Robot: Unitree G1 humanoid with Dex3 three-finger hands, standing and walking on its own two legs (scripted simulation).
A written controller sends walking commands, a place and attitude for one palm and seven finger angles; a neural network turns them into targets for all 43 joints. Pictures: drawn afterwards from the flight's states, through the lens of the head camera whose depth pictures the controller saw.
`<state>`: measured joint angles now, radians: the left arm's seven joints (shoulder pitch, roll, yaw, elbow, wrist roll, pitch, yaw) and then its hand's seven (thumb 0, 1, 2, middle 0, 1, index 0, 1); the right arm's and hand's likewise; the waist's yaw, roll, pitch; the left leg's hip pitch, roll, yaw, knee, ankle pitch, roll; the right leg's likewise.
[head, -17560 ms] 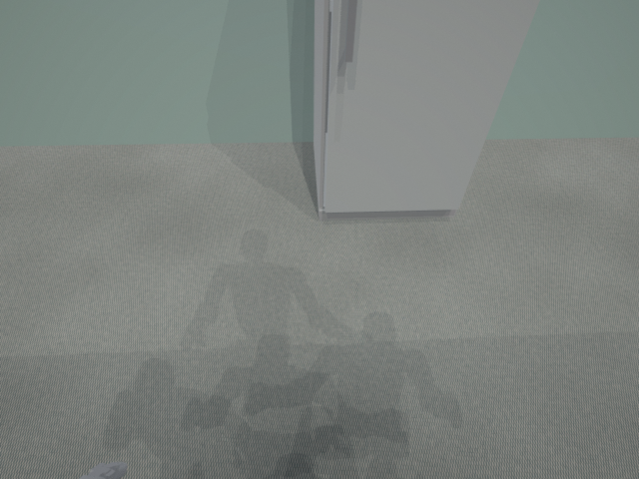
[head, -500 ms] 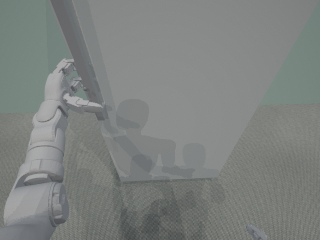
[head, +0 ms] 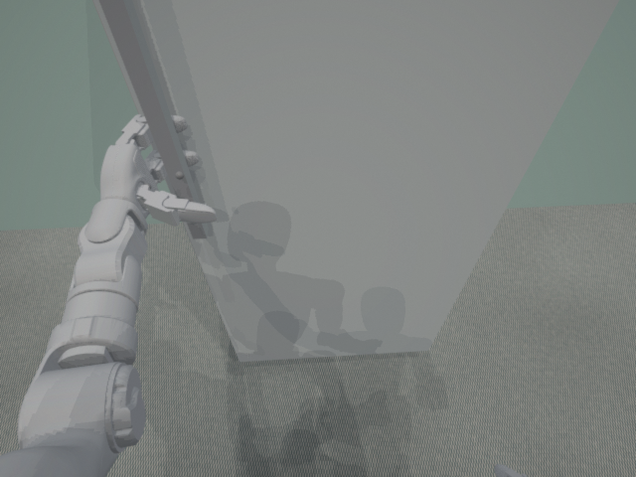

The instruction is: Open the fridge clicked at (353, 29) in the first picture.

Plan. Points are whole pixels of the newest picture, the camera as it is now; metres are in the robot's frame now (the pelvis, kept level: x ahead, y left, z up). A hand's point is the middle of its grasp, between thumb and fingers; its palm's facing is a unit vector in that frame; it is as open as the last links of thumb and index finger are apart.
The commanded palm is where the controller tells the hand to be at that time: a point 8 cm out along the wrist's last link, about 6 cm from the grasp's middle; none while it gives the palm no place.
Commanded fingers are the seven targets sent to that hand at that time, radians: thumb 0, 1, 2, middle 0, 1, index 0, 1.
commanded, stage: slide the fingers in behind the handle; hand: left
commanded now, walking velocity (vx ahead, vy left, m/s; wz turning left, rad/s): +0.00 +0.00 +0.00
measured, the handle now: (156, 90) +0.50 +0.21 +0.23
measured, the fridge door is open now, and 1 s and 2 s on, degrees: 0 0 0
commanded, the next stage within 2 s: grip the handle and tug to test in 0.42 s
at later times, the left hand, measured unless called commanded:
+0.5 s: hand (183, 176) +0.44 +0.18 +0.16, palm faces +0.09 -1.00 +0.02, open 14.0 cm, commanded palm +0.40 +0.23 +0.15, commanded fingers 0.00 -0.50 0.30 -0.30 -1.20 -0.30 -1.20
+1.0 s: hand (184, 174) +0.44 +0.18 +0.16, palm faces +0.09 -1.00 +0.01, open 9.0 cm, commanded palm +0.40 +0.22 +0.15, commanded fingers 0.00 0.67 0.80 -0.43 -1.37 -0.43 -1.37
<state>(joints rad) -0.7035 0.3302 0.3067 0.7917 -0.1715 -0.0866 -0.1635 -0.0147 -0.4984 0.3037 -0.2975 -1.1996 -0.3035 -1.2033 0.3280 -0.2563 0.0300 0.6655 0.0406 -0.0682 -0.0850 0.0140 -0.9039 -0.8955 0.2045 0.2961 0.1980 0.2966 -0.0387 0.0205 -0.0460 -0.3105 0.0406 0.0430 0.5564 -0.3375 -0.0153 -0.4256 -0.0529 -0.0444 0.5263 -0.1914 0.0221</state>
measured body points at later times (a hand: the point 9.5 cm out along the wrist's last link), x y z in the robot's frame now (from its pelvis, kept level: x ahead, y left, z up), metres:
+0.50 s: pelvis +0.00 +0.00 +0.00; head +0.02 -0.01 +0.45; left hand +0.42 +0.23 +0.16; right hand +0.10 -0.26 -0.11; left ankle -0.04 +0.13 -0.73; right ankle +0.04 -0.14 -0.73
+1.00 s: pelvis +0.00 +0.00 +0.00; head +0.03 -0.02 +0.45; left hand +0.43 +0.23 +0.16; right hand +0.10 -0.26 -0.11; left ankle -0.04 +0.13 -0.73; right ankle +0.04 -0.14 -0.73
